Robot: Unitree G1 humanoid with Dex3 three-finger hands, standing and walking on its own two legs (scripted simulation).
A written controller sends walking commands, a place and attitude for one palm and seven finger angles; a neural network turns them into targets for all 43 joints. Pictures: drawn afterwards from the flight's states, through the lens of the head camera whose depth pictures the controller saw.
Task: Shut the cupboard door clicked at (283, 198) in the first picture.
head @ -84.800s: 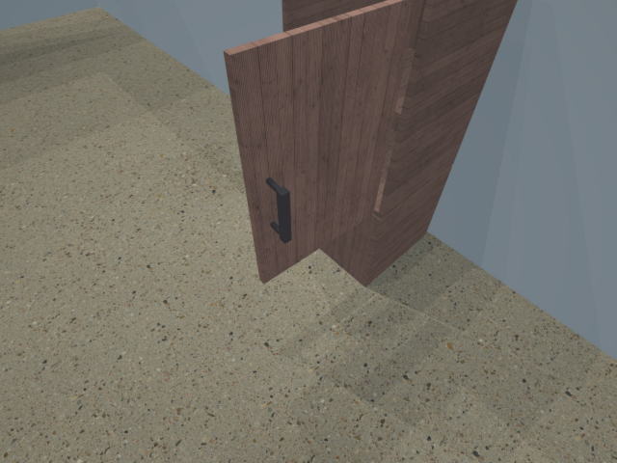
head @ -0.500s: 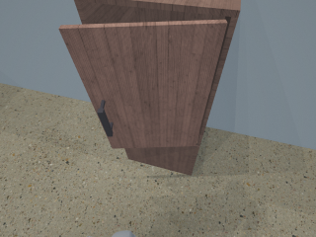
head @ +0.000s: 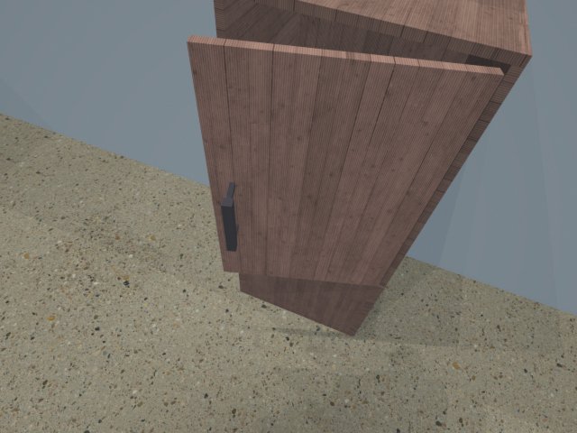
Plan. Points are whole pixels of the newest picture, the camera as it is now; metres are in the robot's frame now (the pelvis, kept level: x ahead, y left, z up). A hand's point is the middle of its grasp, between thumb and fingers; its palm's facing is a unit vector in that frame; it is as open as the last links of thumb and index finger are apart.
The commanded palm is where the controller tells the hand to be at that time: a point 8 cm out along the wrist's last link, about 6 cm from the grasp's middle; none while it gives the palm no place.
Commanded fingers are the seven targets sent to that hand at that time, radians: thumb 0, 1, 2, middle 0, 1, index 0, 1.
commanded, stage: come to a stop and stand still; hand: left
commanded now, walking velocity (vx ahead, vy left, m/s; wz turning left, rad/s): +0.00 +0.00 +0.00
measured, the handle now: (231, 218) +0.48 +0.16 -0.07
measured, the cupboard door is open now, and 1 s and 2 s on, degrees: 17 17 17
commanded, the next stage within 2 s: look again from close up in 0.38 s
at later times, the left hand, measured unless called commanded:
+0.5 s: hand out of the picture +0.01 +0.18 -0.17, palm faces -0.02 -0.98 -0.18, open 7.3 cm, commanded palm none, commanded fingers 0.00 0.90 0.90 -0.20 -0.30 -0.20 -0.30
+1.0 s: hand out of the picture -0.01 +0.18 -0.17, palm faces -0.01 -0.98 -0.21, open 7.3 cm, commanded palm none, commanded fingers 0.00 0.90 0.90 -0.20 -0.30 -0.20 -0.30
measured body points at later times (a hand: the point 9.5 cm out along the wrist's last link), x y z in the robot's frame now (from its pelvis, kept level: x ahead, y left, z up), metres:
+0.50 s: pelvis +0.00 +0.01 +0.01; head +0.01 +0.02 +0.46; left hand +0.01 +0.23 -0.16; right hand -0.01 -0.21 -0.15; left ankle -0.01 +0.11 -0.73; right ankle +0.00 -0.12 -0.73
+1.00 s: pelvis -0.02 +0.00 +0.01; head -0.03 +0.00 +0.45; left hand -0.01 +0.23 -0.15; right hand -0.01 -0.22 -0.15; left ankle -0.01 +0.11 -0.73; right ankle +0.00 -0.12 -0.73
